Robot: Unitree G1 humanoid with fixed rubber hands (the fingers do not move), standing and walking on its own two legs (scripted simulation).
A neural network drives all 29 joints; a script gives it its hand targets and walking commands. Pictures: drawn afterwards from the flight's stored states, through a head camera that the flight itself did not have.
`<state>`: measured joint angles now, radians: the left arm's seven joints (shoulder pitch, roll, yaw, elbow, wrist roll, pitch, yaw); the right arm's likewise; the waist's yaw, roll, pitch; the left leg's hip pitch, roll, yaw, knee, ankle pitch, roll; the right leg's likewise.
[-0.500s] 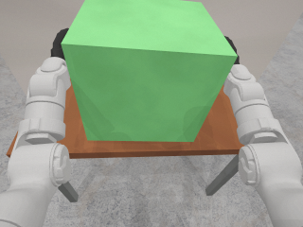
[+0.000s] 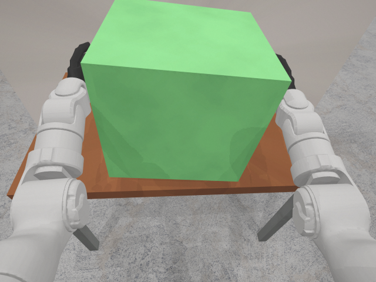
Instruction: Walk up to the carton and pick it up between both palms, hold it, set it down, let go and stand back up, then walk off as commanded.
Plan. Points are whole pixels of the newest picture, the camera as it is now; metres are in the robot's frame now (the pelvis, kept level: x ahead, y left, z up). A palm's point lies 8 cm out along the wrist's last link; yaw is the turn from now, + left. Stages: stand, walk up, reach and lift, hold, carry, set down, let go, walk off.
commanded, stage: set down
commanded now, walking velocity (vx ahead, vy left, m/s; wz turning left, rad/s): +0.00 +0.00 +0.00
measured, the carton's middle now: (180, 93) +0.50 +0.03 +0.12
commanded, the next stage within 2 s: none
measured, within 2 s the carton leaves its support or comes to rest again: rests again in 1.98 s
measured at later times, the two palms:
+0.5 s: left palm (90, 89) +0.45 +0.22 +0.16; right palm (280, 100) +0.45 -0.19 +0.16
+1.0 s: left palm (96, 97) +0.46 +0.22 +0.14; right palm (275, 107) +0.46 -0.19 +0.13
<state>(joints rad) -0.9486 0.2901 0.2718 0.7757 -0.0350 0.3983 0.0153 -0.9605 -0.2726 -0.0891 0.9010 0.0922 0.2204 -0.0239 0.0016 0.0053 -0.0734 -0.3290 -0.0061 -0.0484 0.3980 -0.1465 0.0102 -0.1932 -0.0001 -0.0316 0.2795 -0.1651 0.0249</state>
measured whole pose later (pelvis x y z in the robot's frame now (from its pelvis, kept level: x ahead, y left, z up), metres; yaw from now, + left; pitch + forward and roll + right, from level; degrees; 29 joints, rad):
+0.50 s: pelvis +0.01 +0.00 +0.00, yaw +0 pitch +6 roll -2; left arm -0.95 0.28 0.27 0.91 -0.03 0.27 0.00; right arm -0.92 -0.23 -0.19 0.92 -0.01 0.16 -0.01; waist 0.00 0.01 -0.07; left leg -0.33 -0.01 -0.05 0.40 -0.16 0.01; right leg -0.19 0.00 -0.03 0.28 -0.18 0.02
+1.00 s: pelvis +0.02 -0.01 +0.00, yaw +0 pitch +7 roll -1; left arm -0.91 0.25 0.27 0.95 -0.03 0.14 0.00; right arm -0.85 -0.21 -0.24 0.92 -0.07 0.05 0.00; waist 0.02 0.02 -0.06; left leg -0.35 -0.01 -0.05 0.40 -0.17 0.00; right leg -0.21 0.00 -0.03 0.28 -0.19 0.02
